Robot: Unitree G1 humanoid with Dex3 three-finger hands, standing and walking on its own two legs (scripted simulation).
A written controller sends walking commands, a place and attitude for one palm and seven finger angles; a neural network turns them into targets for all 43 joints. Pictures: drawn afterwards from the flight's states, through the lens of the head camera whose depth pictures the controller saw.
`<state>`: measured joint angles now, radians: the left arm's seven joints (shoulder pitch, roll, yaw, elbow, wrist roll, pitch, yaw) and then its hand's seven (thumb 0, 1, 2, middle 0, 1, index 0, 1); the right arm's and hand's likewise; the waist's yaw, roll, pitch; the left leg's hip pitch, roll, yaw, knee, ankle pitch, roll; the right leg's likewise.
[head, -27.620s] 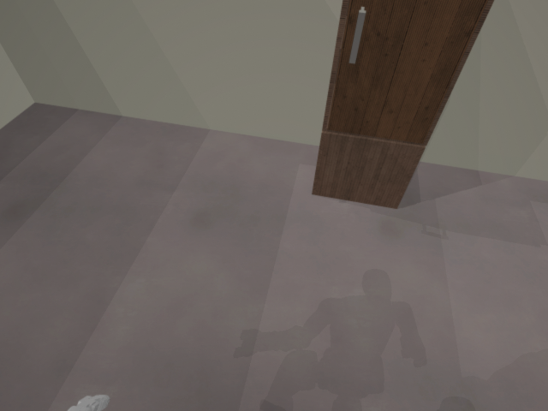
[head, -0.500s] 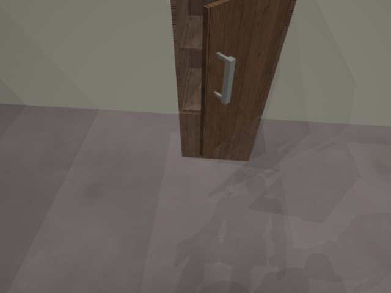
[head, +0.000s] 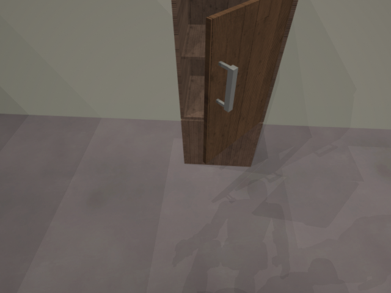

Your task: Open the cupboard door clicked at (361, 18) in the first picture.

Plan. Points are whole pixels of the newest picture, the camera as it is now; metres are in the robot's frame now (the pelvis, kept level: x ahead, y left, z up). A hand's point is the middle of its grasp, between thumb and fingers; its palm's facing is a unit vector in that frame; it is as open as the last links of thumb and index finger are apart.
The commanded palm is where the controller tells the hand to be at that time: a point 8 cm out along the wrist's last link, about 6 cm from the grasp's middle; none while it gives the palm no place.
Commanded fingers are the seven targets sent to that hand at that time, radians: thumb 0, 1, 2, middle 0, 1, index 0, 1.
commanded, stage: let the arm hang, fingers relaxed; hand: left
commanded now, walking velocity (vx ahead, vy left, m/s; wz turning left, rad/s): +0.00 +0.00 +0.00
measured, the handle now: (225, 87) +0.68 -0.06 +0.04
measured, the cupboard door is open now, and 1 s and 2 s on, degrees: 47 47 47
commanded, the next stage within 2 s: look to check the result in 0.18 s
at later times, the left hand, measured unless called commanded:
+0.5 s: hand out of the picture +0.08 +0.24 -0.16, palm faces -0.03 -0.94 -0.33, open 7.4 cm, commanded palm none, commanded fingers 0.00 0.90 0.90 -0.20 -0.30 -0.20 -0.30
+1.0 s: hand out of the picture +0.12 +0.24 -0.15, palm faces -0.04 -0.94 -0.33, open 7.4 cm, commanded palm none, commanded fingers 0.00 0.90 0.90 -0.20 -0.30 -0.20 -0.30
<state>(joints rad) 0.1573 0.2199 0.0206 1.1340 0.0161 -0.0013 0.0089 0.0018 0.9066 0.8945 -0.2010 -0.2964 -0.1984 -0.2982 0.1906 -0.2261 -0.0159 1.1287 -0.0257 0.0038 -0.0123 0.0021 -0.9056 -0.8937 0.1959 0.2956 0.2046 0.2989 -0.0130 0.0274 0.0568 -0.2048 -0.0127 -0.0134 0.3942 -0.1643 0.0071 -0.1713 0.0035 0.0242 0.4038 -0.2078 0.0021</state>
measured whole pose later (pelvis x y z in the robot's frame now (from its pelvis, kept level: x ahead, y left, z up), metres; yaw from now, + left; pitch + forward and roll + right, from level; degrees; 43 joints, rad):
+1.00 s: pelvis +0.04 +0.00 +0.00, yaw -1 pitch +0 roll +0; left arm 0.09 0.31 0.02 1.12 0.02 -0.01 0.00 0.00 0.90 0.89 -0.20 -0.30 -0.20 -0.30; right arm 0.09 -0.31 -0.01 1.12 -0.02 0.00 -0.01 0.00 -0.90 -0.89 0.20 0.30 0.21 0.30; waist -0.01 0.01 0.06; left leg -0.13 -0.01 0.00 0.32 -0.18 0.01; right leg -0.10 0.00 0.04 0.32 -0.21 0.01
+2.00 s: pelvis +0.03 -0.01 -0.03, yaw -34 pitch +1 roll -1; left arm 0.14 0.29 0.08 0.87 0.02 0.03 -0.03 0.00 0.91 0.89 -0.20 -0.30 -0.20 -0.30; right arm 0.19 -0.26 -0.05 0.89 -0.02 0.05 -0.02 0.00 -0.90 -0.89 0.20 0.30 0.21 0.30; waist 0.01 0.03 0.11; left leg -0.35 0.12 0.04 0.90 -0.53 -0.06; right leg -0.36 0.01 0.00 0.64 -0.31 -0.02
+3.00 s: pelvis +0.13 -0.15 +0.00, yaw -71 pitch +3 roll -1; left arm 0.14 0.24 0.09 0.95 0.04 0.02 -0.07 0.01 0.91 0.90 -0.20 -0.30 -0.19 -0.30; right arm 0.32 -0.18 -0.01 0.96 -0.04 -0.07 -0.01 0.00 -0.90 -0.89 0.20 0.30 0.21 0.30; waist 0.00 -0.02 0.07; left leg -0.16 0.11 0.19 0.40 -0.28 -0.02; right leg -0.57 -0.07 -0.06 0.97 -0.27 0.01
